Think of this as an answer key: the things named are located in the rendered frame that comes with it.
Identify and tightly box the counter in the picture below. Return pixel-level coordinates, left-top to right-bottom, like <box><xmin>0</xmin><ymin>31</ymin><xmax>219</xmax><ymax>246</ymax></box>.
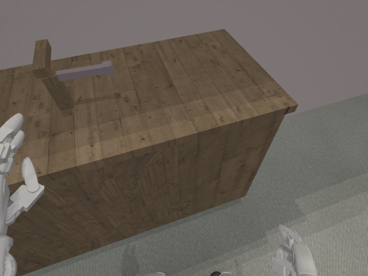
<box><xmin>0</xmin><ymin>29</ymin><xmax>298</xmax><ymax>276</ymax></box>

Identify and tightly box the robot left hand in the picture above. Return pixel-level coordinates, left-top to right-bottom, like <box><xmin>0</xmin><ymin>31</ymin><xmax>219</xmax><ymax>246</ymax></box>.
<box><xmin>0</xmin><ymin>113</ymin><xmax>44</xmax><ymax>236</ymax></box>

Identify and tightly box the robot left forearm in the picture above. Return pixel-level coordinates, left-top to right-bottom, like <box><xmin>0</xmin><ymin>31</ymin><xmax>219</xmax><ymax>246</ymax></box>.
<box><xmin>0</xmin><ymin>235</ymin><xmax>17</xmax><ymax>276</ymax></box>

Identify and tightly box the robot right hand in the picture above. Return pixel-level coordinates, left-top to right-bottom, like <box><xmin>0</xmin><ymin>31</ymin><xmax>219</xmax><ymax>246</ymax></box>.
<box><xmin>272</xmin><ymin>224</ymin><xmax>318</xmax><ymax>276</ymax></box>

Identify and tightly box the tap lever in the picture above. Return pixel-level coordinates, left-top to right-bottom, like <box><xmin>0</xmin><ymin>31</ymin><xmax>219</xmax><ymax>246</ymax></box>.
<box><xmin>53</xmin><ymin>60</ymin><xmax>114</xmax><ymax>81</ymax></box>

